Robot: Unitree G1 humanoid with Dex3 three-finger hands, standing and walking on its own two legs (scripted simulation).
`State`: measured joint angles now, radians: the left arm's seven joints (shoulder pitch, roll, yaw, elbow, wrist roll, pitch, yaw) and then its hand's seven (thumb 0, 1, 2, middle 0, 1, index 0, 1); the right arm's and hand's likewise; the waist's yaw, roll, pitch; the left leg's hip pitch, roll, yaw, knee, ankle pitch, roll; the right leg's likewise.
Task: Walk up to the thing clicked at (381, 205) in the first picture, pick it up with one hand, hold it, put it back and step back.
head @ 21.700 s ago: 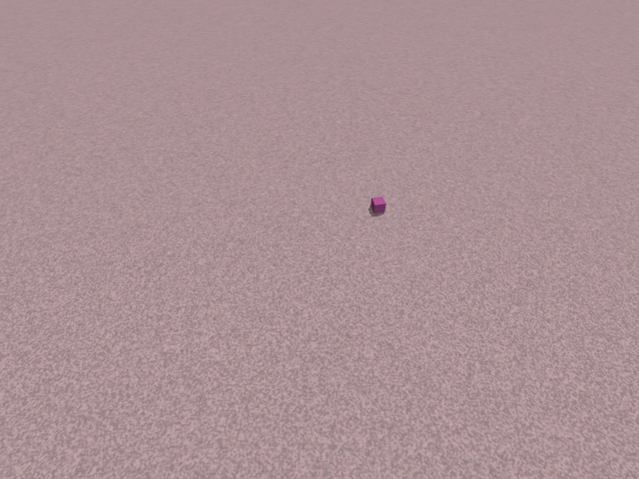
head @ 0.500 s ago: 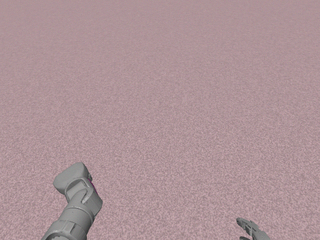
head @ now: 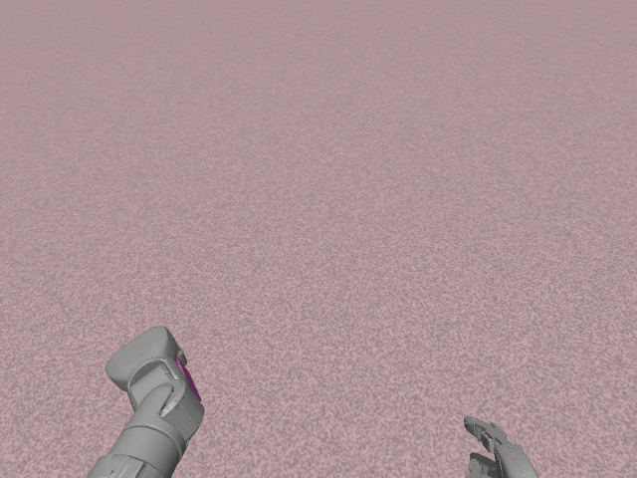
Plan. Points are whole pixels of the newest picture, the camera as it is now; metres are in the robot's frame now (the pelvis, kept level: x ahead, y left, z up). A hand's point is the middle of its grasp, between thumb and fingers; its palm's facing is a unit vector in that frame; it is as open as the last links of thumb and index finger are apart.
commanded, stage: hold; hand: left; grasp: from above
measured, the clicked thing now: (172, 389) +0.30 +0.24 -0.07
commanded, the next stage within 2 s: crouch in 0.44 s
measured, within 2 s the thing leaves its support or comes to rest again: neither
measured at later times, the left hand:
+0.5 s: hand (171, 380) +0.29 +0.23 -0.04, palm faces -0.31 -0.32 -0.90, open 7.9 cm
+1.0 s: hand (181, 414) +0.28 +0.24 -0.13, palm faces -0.42 -0.26 -0.87, open 7.8 cm
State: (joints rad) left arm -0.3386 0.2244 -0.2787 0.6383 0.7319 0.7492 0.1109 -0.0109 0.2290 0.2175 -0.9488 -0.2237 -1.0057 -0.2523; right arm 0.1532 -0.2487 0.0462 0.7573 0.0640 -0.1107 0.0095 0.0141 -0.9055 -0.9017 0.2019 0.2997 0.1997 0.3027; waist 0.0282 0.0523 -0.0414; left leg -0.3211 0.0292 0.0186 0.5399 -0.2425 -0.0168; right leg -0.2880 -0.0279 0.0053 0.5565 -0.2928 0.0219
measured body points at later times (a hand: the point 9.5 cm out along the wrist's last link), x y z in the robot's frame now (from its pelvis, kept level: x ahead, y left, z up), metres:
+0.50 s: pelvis +0.01 +0.00 +0.00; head +0.01 -0.02 +0.45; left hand +0.31 +0.24 +0.01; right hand +0.18 -0.23 -0.11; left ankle +0.02 +0.13 -0.73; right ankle +0.00 -0.13 -0.73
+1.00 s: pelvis +0.00 +0.00 -0.02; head +0.06 +0.00 +0.43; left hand +0.30 +0.24 -0.08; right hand +0.12 -0.25 -0.13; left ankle +0.02 +0.13 -0.73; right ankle +0.00 -0.13 -0.73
